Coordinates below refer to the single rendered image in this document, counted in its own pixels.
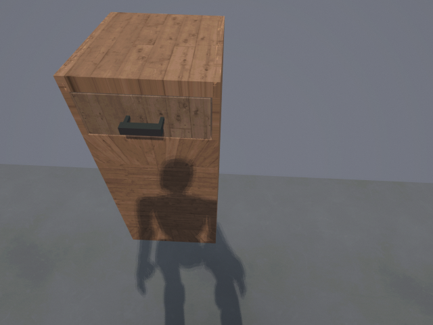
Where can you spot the cabinet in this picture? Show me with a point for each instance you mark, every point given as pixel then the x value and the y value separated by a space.
pixel 166 188

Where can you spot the handle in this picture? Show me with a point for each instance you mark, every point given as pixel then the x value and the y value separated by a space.
pixel 147 129

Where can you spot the drawer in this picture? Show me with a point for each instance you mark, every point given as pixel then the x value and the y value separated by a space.
pixel 183 116

